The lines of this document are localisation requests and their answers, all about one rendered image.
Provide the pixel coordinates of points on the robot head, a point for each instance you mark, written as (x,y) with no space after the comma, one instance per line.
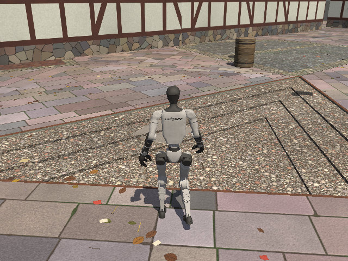
(173,93)

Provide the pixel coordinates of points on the right robot upper arm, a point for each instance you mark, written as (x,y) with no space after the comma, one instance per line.
(193,122)

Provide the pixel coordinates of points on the robot right hand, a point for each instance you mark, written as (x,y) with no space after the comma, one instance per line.
(199,151)

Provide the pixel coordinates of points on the robot left hand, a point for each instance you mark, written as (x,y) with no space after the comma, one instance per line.
(142,159)

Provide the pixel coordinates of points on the robot left foot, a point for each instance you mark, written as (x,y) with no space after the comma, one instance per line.
(162,213)

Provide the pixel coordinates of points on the right robot forearm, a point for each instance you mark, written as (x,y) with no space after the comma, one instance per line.
(199,140)

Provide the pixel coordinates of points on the left robot upper arm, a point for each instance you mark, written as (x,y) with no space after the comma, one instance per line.
(153,124)

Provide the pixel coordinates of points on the left robot forearm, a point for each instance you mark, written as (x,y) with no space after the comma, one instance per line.
(146,146)

